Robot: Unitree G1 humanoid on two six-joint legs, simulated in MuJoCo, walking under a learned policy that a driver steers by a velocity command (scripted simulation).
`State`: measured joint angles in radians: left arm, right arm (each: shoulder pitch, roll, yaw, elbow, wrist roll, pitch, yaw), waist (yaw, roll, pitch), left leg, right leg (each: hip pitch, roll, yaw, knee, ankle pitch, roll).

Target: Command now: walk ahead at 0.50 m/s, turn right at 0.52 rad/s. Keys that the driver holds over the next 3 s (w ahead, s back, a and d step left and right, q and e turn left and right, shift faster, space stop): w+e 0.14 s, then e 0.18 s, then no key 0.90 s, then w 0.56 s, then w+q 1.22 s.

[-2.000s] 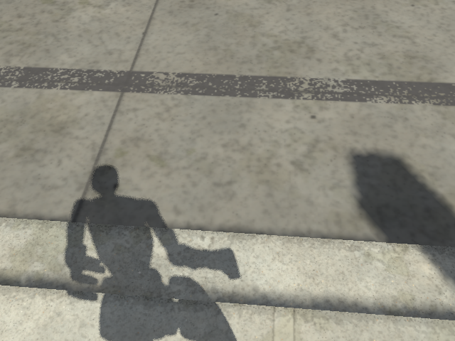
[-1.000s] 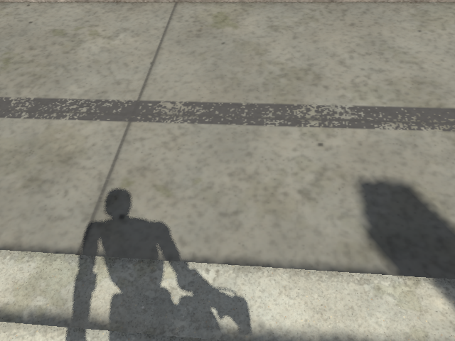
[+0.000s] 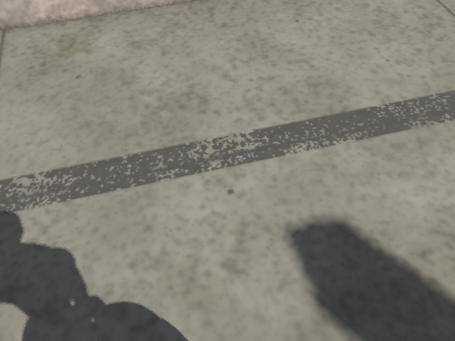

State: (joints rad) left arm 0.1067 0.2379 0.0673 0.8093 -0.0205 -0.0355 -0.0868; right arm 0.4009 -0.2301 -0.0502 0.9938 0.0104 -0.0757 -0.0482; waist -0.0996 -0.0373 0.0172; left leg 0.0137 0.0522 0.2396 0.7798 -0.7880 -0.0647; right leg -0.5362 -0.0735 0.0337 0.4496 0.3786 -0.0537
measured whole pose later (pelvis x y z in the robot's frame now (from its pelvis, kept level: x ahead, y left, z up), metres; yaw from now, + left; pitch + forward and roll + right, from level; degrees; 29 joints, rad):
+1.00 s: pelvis +0.34 -0.03 -0.18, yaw -17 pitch +3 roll -1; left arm 0.21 0.13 -0.02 0.78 0.00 0.03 0.06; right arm 0.32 -0.19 -0.04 0.88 0.00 0.03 -0.02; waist -0.01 0.04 -0.06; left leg -0.32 0.02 -0.04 0.40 -0.09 0.04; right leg -0.54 0.01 -0.06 1.35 -0.85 -0.04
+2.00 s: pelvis +0.57 -0.17 -0.21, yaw -13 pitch +3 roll +0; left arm 0.03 0.20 0.07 0.79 -0.02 -0.13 -0.02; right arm 0.47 -0.20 -0.06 0.95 0.03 -0.07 -0.04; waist -0.05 0.03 0.00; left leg -0.33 -0.02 -0.15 1.14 -0.45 0.03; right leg -0.45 0.02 -0.04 0.58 -0.20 -0.05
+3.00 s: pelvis +1.13 -0.20 -0.21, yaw +21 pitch +3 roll -1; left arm 0.04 0.26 0.05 0.68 0.01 -0.13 -0.02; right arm 0.38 -0.28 -0.08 0.73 0.04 -0.04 -0.01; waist -0.07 0.02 0.02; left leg -0.25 -0.09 -0.20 0.99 -0.50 0.04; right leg -0.47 0.04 0.00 0.56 -0.14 -0.03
